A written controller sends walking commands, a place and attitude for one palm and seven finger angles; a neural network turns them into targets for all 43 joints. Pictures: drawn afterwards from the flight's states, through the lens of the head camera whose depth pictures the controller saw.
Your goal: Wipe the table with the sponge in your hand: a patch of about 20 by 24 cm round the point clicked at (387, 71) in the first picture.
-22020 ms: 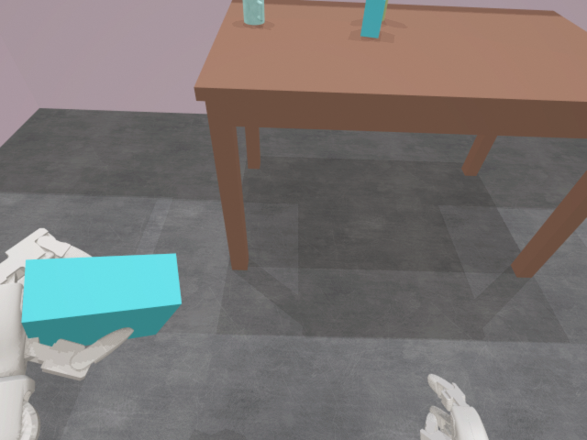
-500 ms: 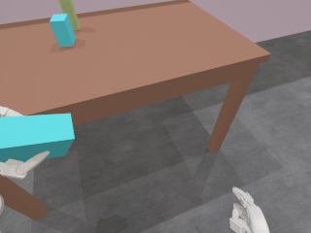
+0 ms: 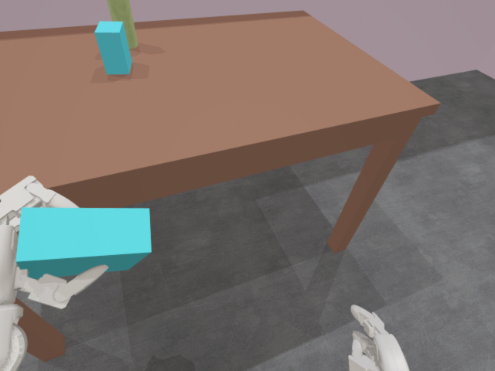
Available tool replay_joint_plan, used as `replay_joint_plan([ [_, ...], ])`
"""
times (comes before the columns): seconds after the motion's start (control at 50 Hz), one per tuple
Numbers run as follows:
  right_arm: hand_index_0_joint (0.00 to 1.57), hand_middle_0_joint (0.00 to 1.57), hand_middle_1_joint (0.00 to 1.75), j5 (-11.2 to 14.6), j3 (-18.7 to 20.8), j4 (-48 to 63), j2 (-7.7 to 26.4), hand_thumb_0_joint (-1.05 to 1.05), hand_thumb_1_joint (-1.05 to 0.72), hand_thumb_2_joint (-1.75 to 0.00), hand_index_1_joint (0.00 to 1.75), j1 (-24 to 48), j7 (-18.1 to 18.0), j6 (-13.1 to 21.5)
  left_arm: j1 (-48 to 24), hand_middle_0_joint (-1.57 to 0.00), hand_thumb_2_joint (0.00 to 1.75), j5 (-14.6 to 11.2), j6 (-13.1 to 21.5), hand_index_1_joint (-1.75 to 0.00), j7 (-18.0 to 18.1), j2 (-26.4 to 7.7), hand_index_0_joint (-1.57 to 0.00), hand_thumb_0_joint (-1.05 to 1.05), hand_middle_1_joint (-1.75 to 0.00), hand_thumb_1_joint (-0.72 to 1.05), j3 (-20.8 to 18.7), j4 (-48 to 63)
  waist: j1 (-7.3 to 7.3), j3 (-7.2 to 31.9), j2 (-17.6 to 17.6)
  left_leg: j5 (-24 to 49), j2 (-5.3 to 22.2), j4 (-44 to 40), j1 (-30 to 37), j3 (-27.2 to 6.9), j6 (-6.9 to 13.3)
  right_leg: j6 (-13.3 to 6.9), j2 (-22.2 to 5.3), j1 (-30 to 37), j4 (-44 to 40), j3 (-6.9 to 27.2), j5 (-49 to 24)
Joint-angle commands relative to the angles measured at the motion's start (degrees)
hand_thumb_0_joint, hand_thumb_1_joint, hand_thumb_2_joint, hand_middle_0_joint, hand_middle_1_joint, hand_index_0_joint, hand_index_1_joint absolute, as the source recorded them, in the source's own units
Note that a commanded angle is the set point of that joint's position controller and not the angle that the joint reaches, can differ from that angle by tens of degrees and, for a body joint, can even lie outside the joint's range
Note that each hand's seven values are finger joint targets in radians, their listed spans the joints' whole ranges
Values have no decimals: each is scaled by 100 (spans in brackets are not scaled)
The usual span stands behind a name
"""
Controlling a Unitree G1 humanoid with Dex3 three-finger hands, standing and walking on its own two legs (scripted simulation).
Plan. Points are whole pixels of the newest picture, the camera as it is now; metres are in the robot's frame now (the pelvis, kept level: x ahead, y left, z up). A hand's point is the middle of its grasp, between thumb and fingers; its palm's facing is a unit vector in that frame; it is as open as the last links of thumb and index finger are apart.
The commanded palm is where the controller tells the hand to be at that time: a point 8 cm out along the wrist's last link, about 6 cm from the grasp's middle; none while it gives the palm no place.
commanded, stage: shuffle to correct the standing spot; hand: left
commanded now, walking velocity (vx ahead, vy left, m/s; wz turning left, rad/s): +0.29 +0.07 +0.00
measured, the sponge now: (104, 244) +0.23 +0.21 +0.14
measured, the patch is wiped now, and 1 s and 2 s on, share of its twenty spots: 0.00 0.00 0.00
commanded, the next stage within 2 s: come to a stop and stand still in 1.26 s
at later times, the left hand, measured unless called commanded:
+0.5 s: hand (132, 179) +0.32 +0.20 +0.17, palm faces +0.31 -0.82 -0.48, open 9.8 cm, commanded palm +0.25 +0.25 +0.18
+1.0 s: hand (133, 138) +0.39 +0.22 +0.18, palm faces +0.47 -0.80 -0.37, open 9.8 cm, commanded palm +0.33 +0.25 +0.18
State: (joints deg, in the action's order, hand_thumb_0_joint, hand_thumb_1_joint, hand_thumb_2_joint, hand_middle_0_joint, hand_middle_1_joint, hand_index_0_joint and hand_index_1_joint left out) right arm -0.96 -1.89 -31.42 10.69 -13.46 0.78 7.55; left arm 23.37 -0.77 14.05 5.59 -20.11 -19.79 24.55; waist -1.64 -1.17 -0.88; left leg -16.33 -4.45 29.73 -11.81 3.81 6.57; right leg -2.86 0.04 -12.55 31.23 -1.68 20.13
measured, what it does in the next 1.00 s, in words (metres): walks ahead: right foot, then left foot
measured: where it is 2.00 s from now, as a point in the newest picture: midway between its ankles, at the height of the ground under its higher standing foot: outside the picture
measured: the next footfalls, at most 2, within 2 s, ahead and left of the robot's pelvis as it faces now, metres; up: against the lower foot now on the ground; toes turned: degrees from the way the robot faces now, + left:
right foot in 0.54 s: +0.24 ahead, -0.11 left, +0.00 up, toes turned -8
left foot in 1.00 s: +0.22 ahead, +0.09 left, +0.00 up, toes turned +10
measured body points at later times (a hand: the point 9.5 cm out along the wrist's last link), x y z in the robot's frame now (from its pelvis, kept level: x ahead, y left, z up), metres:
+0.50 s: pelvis +0.09 -0.03 +0.00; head +0.12 -0.03 +0.44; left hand +0.29 +0.24 +0.19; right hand +0.22 -0.26 -0.10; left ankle +0.00 +0.04 -0.73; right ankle +0.19 -0.11 -0.71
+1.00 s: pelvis +0.18 -0.03 +0.00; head +0.18 -0.02 +0.45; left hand +0.36 +0.26 +0.20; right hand +0.37 -0.26 -0.07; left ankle +0.18 +0.09 -0.74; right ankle +0.20 -0.11 -0.73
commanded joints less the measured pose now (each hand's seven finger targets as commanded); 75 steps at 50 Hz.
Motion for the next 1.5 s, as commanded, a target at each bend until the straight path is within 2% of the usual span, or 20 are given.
replay_joint_plan([
  [0.0,20,20,30,27,375,847,882,0,-90,-90,30,532,-181,142,-1025,-120,130,-19,260,-160,133,-1022,-120,0,-160,10,-560,1224,99,294,603,478,1425,-995,30,-1519,-564,-17,33,-76,-114,-229,-145],
  [0.14,20,20,30,105,424,919,873,0,-90,-90,30,581,-142,205,-1220,-120,130,-82,392,-160,191,-1204,-120,0,-160,10,-644,2073,58,564,69,144,636,841,-1026,-676,-490,-700,-1063,667,-73,1723,-387],
  [0.22,20,20,30,149,430,798,884,0,-90,-90,30,432,-109,227,-1088,-120,130,-109,426,-160,204,-1219,-120,0,-160,10,-745,2252,295,649,1952,2229,1598,-703,1318,-2321,-278,94,117,-1616,2230,-106,-66],
  [0.26,20,20,30,5,481,713,821,0,-90,-90,30,327,-56,260,-1043,-120,130,-64,401,-160,200,-1365,-120,0,-160,10,-884,2036,430,501,1750,4089,2070,-745,2642,-3148,-109,122,181,-3165,3266,-4,1236],
  [0.32,20,20,30,95,586,712,870,0,-90,-90,30,296,-31,95,-472,-120,130,-104,255,-160,176,-1063,-120,0,-160,10,-840,1540,398,188,537,3419,1860,-686,2252,-2238,85,118,10,-3434,3238,-213,552],
  [0.46,20,20,30,154,421,902,816,0,-90,-90,30,587,-164,-25,494,-120,130,-220,230,-160,138,-1110,-120,0,-160,10,-984,1647,67,720,964,3522,1123,414,-62,-359,-408,96,282,544,-1,-1173,-1513],
  [0.5,20,20,30,173,473,891,830,0,-90,-90,30,699,-182,-12,442,-120,130,-196,290,-160,204,-1357,-120,0,-160,10,-1178,1714,-148,1390,-102,1977,889,2671,-1731,-182,-445,-375,-663,2717,-242,-96,-1601],
  [0.52,20,20,30,162,549,987,794,0,-90,-90,30,767,-167,13,204,-120,130,-184,352,-160,211,-1572,-120,0,-160,10,-1402,1794,-134,1820,-1285,-818,285,4593,-2894,-36,-481,-1070,-2180,3206,-579,2451,-1769],
  [0.56,20,20,30,37,557,894,970,0,-90,-90,30,620,-180,-39,-256,-120,130,-153,412,-160,243,-1881,-120,0,-160,10,-1733,1962,38,897,-361,-1375,707,5337,-2975,-926,-600,-1283,-2852,1249,-1770,3905,769],
  [0.68,20,20,30,11,401,517,706,0,-90,-90,30,598,-130,-119,-505,-120,130,-123,358,-160,179,-1387,-120,0,-160,10,-988,2189,105,471,199,98,1085,3707,-1845,-339,-728,-745,-1897,-963,-2015,1219,967],
  [0.9,20,20,30,82,383,713,670,0,-90,-90,30,422,-394,82,-462,-120,130,-105,26,-160,379,-1049,-120,0,-160,10,-734,1218,37,347,-670,-179,647,145,-648,457,-583,-381,-1596,40,-1322,858,652],
  [1.0,20,20,30,206,498,843,913,0,-90,-90,30,487,-315,21,-665,-120,130,-61,107,-160,356,-1020,-120,0,-160,10,-601,1387,90,800,516,1882,1467,-253,366,-572,-174,163,-709,-128,543,65,-1723],
  [1.08,20,20,30,100,387,846,787,0,-90,-90,30,681,-255,81,-837,-120,130,23,225,-160,310,-1102,-120,0,-160,10,-529,2115,85,507,1564,2308,1642,-416,275,-797,-81,194,-328,-528,739,-438,-259],
  [1.14,20,20,30,127,420,849,818,0,-90,-90,30,613,-188,134,-605,-120,130,9,249,-160,372,-1314,-120,0,-160,10,-795,2261,65,949,802,2670,1241,481,-340,-135,-369,21,-529,780,261,-208,-2375],
  [1.18,20,20,30,165,474,795,781,0,-90,-90,30,567,-157,128,-366,-120,130,-81,277,-160,453,-1444,-120,0,-160,10,-987,2084,22,1168,-540,2021,637,1711,-1449,385,-722,-515,-1519,1843,190,1035,-4213],
  [1.22,20,20,30,149,474,722,753,0,-90,-90,30,647,-81,77,-137,-120,130,-128,355,-160,502,-1456,-120,0,-160,10,-1198,1851,-129,934,-999,-1380,747,2230,-2697,-264,-745,-1058,-2409,2433,92,1906,-5004],
  [1.26,20,20,30,145,404,626,671,0,-90,-90,30,601,-101,-79,265,-120,130,-135,326,-160,492,-1496,-120,0,-160,10,-1375,1606,-48,628,-358,-1594,1058,1302,-2141,-647,-548,-674,-2381,1566,194,1613,-4062],
  [1.3,20,20,30,130,353,566,561,0,-90,-90,30,486,-112,-189,60,-120,130,-153,256,-160,425,-1259,-120,0,-160,10,-1182,1745,282,844,1,589,508,-119,-267,234,-685,-101,-1320,376,846,167,-3154],
  [1.36,20,20,30,178,580,680,756,0,-90,-90,30,532,-188,-17,-86,-120,130,-146,361,-160,377,-1187,-120,0,-160,10,-972,1943,222,1172,1632,3685,2263,-554,1329,-1977,437,454,-108,-1690,3302,-224,1552],
  [1.48,20,20,30,177,431,573,736,0,-90,-90,30,600,-253,222,-507,-120,130,-70,108,-160,380,-1064,-120,0,-160,10,-695,2069,184,779,1005,3451,1793,-572,539,-918,-35,387,-129,-646,1073,-336,86],
])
